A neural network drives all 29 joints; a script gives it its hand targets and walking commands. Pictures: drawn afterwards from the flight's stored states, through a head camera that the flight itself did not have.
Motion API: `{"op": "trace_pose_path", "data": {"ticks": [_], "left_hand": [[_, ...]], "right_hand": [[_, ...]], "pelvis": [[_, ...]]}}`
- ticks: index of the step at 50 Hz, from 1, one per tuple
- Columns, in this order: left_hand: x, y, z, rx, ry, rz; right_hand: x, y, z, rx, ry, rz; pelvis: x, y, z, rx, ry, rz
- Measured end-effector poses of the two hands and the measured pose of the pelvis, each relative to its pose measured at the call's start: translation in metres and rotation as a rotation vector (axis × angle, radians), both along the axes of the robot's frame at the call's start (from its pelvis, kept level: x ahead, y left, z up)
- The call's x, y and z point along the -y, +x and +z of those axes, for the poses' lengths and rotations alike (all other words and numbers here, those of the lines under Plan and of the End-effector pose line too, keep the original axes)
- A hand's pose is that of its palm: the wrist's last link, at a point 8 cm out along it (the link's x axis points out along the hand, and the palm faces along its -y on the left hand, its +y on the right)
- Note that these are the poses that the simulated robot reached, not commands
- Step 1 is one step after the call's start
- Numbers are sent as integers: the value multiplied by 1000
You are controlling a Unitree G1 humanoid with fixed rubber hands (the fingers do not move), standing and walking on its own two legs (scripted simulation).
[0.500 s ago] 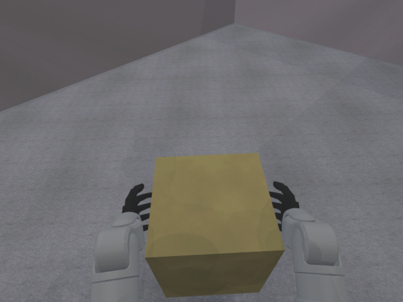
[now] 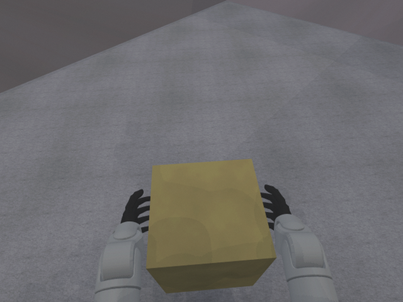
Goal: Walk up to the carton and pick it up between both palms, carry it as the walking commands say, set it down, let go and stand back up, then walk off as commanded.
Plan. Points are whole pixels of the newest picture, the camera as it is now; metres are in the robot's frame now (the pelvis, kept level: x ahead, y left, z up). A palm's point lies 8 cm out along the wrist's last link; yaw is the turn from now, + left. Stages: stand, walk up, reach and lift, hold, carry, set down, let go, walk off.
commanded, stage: hold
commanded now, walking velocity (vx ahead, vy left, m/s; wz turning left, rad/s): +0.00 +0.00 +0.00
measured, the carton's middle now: (206, 230) +0.28 +0.02 -0.05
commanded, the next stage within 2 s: set down in 0.58 s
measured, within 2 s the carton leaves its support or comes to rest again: neither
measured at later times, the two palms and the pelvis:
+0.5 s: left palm (131, 206) +0.30 +0.17 +0.04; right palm (280, 206) +0.29 -0.13 +0.03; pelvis -0.01 +0.02 +0.00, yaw +0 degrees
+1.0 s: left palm (132, 217) +0.30 +0.17 -0.01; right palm (270, 212) +0.30 -0.12 -0.01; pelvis +0.03 +0.01 +0.00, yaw +0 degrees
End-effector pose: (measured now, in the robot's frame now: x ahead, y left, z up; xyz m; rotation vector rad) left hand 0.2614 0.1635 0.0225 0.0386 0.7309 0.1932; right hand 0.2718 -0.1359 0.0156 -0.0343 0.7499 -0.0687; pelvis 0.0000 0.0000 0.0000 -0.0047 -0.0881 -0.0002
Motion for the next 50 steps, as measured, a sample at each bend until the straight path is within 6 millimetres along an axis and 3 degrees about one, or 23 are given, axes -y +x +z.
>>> {"op": "trace_pose_path", "data": {"ticks": [6,11,18,25,33,40,50], "left_hand": [[4,2,11,51,-12,-39],[1,10,16,79,-21,-53],[-2,20,12,47,-2,-56],[-2,36,17,49,7,-61],[-2,49,20,73,-38,-37],[-8,39,0,-6,-9,-22],[-11,35,-28,-33,-7,-8]], "right_hand": [[4,-13,10,50,-8,-41],[1,-6,21,79,-12,-64],[-2,5,15,48,2,-60],[-2,22,19,50,12,-61],[-2,39,32,72,-24,-44],[-8,38,9,-3,-34,8],[-11,33,-27,-32,-36,25]], "pelvis": [[-7,-3,0,34,-3,-10],[-14,-12,-2,71,-7,-40],[-18,-18,-5,89,-6,4],[-19,-6,-4,78,-5,6],[-12,22,3,44,1,-3],[-11,37,6,32,-1,-6],[-11,28,1,-34,-1,-3]]}}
